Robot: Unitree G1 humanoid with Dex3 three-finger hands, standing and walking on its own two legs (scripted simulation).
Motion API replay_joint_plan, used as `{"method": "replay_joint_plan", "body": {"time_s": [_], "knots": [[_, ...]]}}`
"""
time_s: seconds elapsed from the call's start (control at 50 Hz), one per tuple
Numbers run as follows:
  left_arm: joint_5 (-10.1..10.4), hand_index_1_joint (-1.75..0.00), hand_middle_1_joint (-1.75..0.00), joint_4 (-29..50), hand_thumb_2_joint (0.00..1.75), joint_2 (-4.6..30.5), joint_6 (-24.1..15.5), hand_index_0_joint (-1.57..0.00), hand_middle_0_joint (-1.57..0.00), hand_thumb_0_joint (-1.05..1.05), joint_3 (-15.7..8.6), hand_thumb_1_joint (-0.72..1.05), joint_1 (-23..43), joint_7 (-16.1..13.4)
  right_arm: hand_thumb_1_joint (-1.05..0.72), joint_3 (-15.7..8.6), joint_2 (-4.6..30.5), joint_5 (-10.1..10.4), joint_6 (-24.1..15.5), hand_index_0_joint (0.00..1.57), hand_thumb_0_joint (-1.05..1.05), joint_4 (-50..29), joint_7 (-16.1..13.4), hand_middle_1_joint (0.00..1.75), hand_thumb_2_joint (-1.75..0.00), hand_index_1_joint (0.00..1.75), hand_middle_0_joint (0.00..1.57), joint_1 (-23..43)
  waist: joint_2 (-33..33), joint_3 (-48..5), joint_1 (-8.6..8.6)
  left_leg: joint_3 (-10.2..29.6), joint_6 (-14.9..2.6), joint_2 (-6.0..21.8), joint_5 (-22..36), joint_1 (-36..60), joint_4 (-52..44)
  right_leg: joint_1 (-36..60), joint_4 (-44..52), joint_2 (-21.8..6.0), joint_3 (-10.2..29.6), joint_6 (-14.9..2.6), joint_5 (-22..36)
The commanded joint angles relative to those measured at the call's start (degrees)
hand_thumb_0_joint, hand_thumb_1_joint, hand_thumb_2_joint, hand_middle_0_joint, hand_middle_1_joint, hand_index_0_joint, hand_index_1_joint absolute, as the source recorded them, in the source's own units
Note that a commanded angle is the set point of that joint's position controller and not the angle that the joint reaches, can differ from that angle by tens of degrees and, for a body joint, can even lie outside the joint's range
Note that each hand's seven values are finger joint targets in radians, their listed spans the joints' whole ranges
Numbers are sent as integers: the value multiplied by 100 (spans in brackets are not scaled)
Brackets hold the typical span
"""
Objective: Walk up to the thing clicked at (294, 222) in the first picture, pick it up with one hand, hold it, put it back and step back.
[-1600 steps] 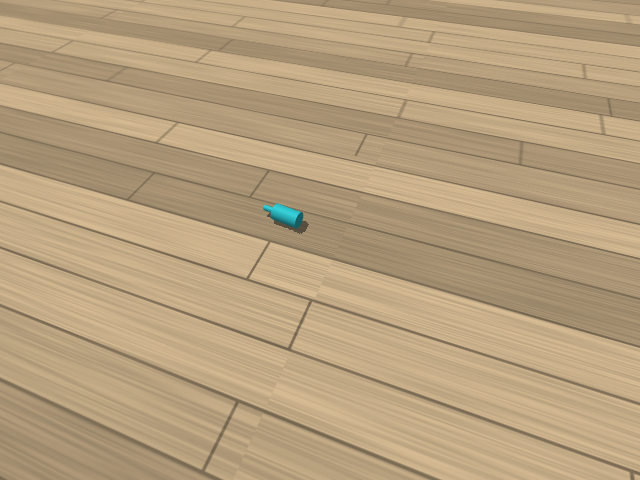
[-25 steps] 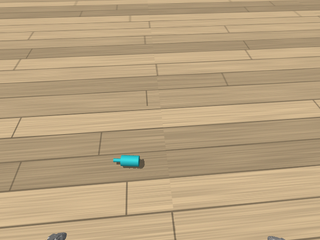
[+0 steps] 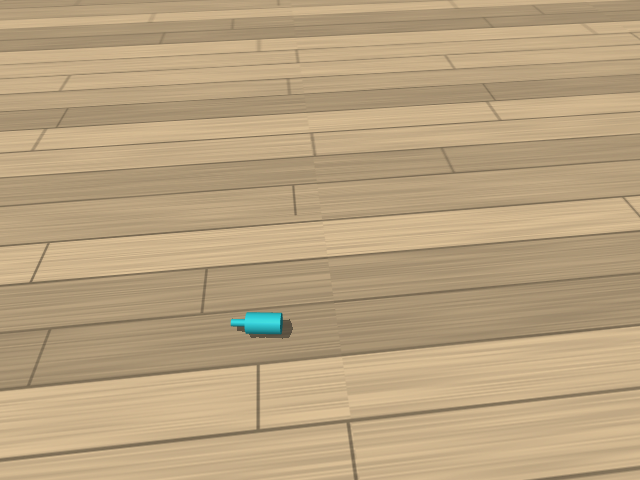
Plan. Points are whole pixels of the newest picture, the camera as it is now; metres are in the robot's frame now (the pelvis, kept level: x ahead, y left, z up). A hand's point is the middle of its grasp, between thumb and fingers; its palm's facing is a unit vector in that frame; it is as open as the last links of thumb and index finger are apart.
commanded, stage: stand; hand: left
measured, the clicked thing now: (256, 323) +0.73 +0.27 -0.75
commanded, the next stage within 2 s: walk up in 0.50 s
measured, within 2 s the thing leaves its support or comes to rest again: neither
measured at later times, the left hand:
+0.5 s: hand out of the picture +0.07 +0.25 -0.16, palm faces -0.02 -0.94 -0.34, open 7.4 cm
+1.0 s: hand out of the picture +0.14 +0.32 -0.16, palm faces -0.07 -0.93 -0.36, open 7.4 cm
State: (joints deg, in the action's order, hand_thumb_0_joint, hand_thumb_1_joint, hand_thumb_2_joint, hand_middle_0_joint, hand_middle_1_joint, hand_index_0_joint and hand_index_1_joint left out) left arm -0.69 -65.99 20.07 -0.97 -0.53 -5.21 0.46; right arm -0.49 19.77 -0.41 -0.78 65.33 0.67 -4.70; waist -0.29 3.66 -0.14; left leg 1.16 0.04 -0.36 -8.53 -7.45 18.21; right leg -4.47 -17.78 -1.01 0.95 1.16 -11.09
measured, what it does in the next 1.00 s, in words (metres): walks ahead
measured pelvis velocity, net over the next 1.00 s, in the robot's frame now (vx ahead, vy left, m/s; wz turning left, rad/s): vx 0.10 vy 0.04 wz -0.02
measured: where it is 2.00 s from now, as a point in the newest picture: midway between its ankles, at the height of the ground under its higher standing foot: (325, 474)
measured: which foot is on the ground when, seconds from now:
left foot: down 0.00-1.00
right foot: down 0.00-0.80, up 0.82-1.00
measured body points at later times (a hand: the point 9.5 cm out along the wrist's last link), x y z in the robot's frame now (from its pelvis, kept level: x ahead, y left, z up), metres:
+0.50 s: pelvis +0.00 -0.01 +0.00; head +0.01 -0.01 +0.45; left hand +0.08 +0.30 -0.13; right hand +0.08 -0.31 -0.13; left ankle +0.02 +0.12 -0.75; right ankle -0.01 -0.13 -0.75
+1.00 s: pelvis +0.10 +0.04 -0.01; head +0.12 +0.05 +0.44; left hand +0.14 +0.37 -0.13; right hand +0.14 -0.28 -0.11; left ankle +0.10 +0.14 -0.75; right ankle +0.13 -0.11 -0.70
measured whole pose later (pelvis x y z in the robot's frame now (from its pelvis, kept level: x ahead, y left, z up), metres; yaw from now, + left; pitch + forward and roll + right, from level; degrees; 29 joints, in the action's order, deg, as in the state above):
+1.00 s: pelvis +0.10 +0.04 -0.01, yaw -1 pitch -4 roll +0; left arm -0.9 -54.6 25.3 -1.5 -3.1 -17.1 2.7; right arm -3.9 21.2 -1.0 -3.9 51.8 2.5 -17.6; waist 2.7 5.8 0.4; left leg -4.0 -2.3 -0.4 -14.2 -6.4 24.2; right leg -24.1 -53.1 -1.0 3.3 -1.3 -19.8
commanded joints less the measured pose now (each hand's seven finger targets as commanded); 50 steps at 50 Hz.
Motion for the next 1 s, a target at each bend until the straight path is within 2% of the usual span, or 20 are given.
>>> {"method": "replay_joint_plan", "body": {"time_s": [0.0,0.14,0.22,0.46,0.48,0.5,0.52,0.56,0.58,0.6,0.62,0.64,0.68,0.74,0.76,0.78,0.8,0.84,0.92,0.98], "knots": [[18,-30,-30,347,90,1189,-97,-20,-20,0,-199,90,236,-69,-90,-230,1276,-10,-130,20,0,-340,-74,30,-90,30,20,271,-37,-443,48,629,-133,712,3,108,-335,-243,333,-571,449,-201,139],[20,-30,-30,342,90,1212,-105,-20,-20,0,-188,90,101,-80,-90,-215,1262,-9,-124,20,0,-338,-72,30,-90,30,20,231,99,-492,35,597,-126,702,316,223,-206,-317,315,-573,461,-206,237],[39,-30,-30,376,90,1251,-118,-20,-20,0,-188,90,69,-86,-90,-187,1263,12,-125,20,0,-322,-84,30,-90,30,20,122,45,-671,52,548,-145,723,863,261,-81,-55,231,-630,487,-215,852],[37,-30,-30,382,90,1234,-68,-20,-20,0,-182,90,61,-72,-90,-133,1276,11,-119,20,0,-338,-98,30,-90,30,20,96,-17,-467,13,575,-121,725,496,66,-223,-105,262,-594,473,-234,440],[-19,-30,-30,649,90,1586,-133,-20,-20,0,-429,90,-294,34,-90,-425,1629,-69,-163,20,0,-608,24,30,-90,30,20,-263,-46,-964,19,519,-467,442,-2074,226,113,3,-167,-243,367,-463,-1792],[-87,-30,-30,634,90,1563,-144,-20,-20,0,-463,90,-385,66,-90,-490,1678,-138,-160,20,0,-604,70,30,-90,30,20,-362,-164,-634,-8,742,-556,554,-2944,-142,120,-369,-340,-332,536,-569,-2577],[-101,-30,-30,688,90,1543,-154,-20,-20,0,-504,90,-448,84,-90,-514,1652,-141,-140,20,0,-736,98,30,-90,30,20,-218,-159,-145,-80,914,-607,612,-3169,-631,156,-682,-404,-373,708,-633,-2877],[-116,-30,-30,761,90,1503,-218,-20,-20,0,-550,90,-791,83,-90,-500,1406,-156,-165,20,0,-1015,141,30,-90,30,20,123,263,419,-319,693,-539,468,-2385,-1623,803,-315,-6,-689,1316,-858,-2549],[-107,-30,-30,743,90,1685,-269,-20,-20,0,-612,90,-1086,64,-90,-473,1230,-162,-197,20,0,-1188,153,30,-90,30,20,363,820,404,-463,150,-349,153,-1623,-2392,1577,525,511,-1123,1975,-1100,-2146],[-128,-30,-30,817,90,1884,-317,-20,-20,0,-694,90,-1233,45,-90,-467,1196,-186,-200,20,0,-1301,154,30,-90,30,20,456,1028,502,-546,-59,-175,156,-1644,-3095,2341,1041,819,-1713,2571,-1380,-1294],[-126,-30,-30,956,90,1982,-342,-20,-20,0,-744,90,-1138,46,-90,-490,1282,-196,-208,20,0,-1352,155,30,-90,30,20,330,781,435,-442,158,-172,378,-1715,-3089,2551,1010,790,-1939,2707,-1592,-994],[-96,-30,-30,1096,90,1960,-342,-20,-20,0,-741,90,-984,42,-90,-530,1364,-184,-220,20,0,-1353,173,30,-90,30,20,108,570,341,-322,198,-146,442,-1757,-2685,2545,572,826,-1870,2516,-1594,-1415],[-131,-30,-30,1375,90,1944,-325,-20,-20,0,-713,90,-512,69,-90,-593,1386,-138,-280,20,0,-1369,240,30,-90,30,20,-161,931,425,-96,206,-198,624,-1731,-1884,1939,-71,592,-1639,1793,-1405,-1037],[-38,-30,-30,1602,90,1610,-245,-20,-20,0,-562,90,-365,132,-90,-750,1312,-186,-343,20,0,-1145,236,30,-90,30,20,-1178,532,-98,452,-402,-134,57,-310,499,637,-1309,-889,-735,442,-868,226],[-24,-30,-30,1690,90,1311,-249,-20,-20,0,-483,90,-538,140,-90,-902,1615,-232,-356,20,0,-1039,161,30,-90,30,20,-1890,-477,-553,780,182,-294,333,-731,1561,242,-1893,-2460,-203,25,-609,299],[36,-30,-30,1792,90,919,-265,-20,-20,0,-394,90,-687,127,-90,-1015,2204,-300,-406,20,0,-1107,125,30,-90,30,20,-2217,-1823,-544,796,2978,-865,1913,-1708,1920,-673,-3234,-3864,763,-39,-337,-1897],[-29,-30,-30,1699,90,1548,-231,-20,-20,0,-536,90,-732,29,-90,-1017,2320,-137,-391,20,0,-1300,137,30,-90,30,20,-1850,-855,-491,623,3426,-1427,2358,-2090,1279,-642,-3012,-4347,320,715,-431,-2303],[57,-30,-30,1580,90,1558,-209,-20,-20,0,-469,90,-1067,52,-90,-818,1853,-52,-394,20,0,-1607,96,30,-90,30,20,-1266,-313,1,185,2199,-1269,1972,-1283,709,-441,-2989,-4515,-20,784,-445,-1561],[8,-30,-30,1523,90,1523,-180,-20,-20,0,-493,90,-1316,182,-90,-736,1676,-29,-460,20,0,-1781,60,30,-90,30,20,-1327,-663,171,175,1059,-1066,1531,-89,362,-598,-2650,-3715,-150,498,-202,-769],[-32,-30,-30,1746,90,1418,-183,-20,-20,0,-490,90,-984,251,-90,-752,1704,-38,-462,20,0,-1895,76,30,-90,30,20,-1452,-715,316,230,671,-1234,1517,175,224,-594,-2561,-2881,-312,212,-128,-550]]}}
